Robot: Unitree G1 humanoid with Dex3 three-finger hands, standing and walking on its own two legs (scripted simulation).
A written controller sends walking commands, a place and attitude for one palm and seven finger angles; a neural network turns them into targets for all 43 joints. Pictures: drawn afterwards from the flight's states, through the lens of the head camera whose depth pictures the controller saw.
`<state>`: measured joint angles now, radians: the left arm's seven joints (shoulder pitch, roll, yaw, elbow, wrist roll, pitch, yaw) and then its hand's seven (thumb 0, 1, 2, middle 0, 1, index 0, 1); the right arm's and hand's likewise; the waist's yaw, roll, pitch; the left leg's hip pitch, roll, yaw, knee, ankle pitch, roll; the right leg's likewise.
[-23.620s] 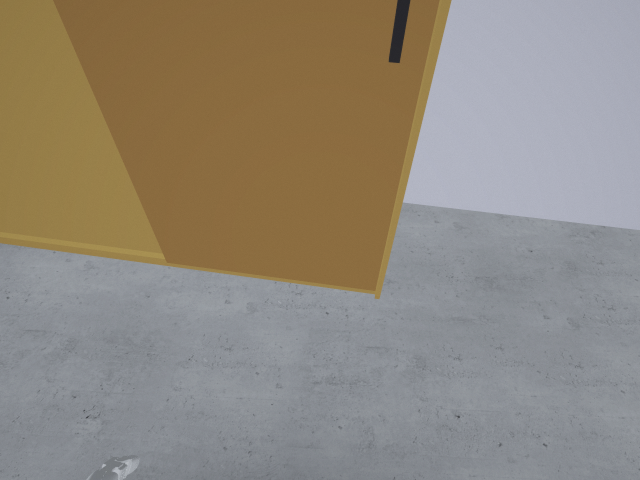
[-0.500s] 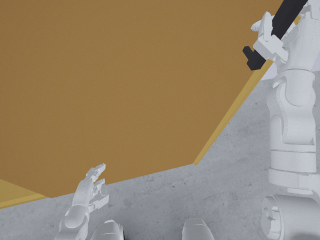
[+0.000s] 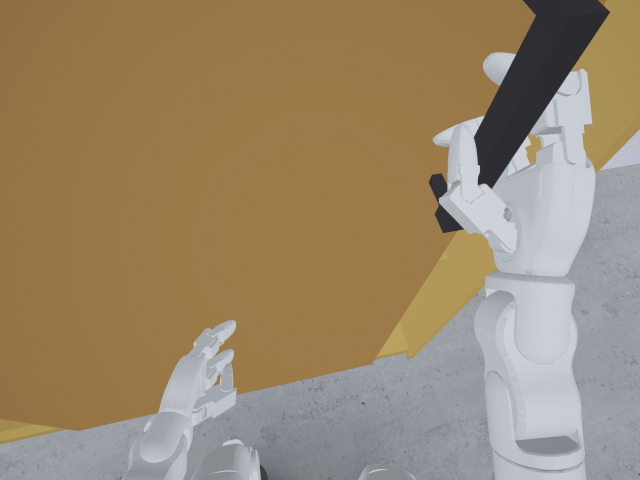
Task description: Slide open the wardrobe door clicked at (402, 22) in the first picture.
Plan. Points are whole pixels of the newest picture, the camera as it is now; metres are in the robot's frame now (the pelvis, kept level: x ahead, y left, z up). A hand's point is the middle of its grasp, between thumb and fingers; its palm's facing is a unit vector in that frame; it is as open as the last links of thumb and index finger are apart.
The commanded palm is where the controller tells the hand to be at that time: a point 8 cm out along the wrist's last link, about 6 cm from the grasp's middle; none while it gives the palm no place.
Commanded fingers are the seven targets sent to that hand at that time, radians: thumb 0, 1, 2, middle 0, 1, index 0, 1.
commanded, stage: step sideways, sliding the door along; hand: right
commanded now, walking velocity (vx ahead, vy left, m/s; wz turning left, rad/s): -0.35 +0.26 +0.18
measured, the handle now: (482, 127) +0.34 -0.16 +0.25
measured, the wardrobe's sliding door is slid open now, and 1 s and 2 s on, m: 0.12 0.27 0.36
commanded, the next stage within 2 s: stop walking and hold the door there in 1.68 s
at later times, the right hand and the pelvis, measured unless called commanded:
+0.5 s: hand (354, 227) +0.28 -0.05 +0.23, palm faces -0.09 +0.99 -0.07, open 8.1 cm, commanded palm +0.26 -0.06 +0.22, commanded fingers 0.00 -0.90 -0.90 0.45 1.40 0.45 1.40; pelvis -0.03 +0.01 +0.01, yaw +8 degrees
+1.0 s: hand (269, 232) +0.28 +0.01 +0.23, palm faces -0.01 +1.00 +0.06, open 7.5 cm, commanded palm +0.25 +0.03 +0.22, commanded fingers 0.00 -0.90 -0.90 0.45 1.40 0.45 1.40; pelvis -0.12 +0.10 +0.01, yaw +5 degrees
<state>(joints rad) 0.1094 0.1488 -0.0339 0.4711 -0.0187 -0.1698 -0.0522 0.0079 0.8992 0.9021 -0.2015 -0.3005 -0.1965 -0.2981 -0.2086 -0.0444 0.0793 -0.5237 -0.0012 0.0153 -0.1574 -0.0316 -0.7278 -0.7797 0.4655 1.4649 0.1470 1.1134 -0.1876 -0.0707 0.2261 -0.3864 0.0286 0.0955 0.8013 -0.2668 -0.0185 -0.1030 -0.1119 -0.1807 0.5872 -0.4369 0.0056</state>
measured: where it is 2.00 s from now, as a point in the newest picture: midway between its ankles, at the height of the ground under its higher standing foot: outside the picture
